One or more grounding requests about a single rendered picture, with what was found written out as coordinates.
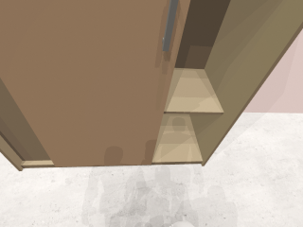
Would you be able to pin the handle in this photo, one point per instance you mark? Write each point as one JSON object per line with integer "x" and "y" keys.
{"x": 173, "y": 4}

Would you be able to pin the wardrobe door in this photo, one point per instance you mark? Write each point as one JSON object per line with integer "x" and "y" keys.
{"x": 90, "y": 76}
{"x": 16, "y": 131}

